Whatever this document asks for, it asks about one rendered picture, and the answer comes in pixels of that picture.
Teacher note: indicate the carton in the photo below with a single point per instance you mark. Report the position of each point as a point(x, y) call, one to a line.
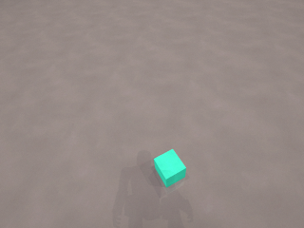
point(170, 167)

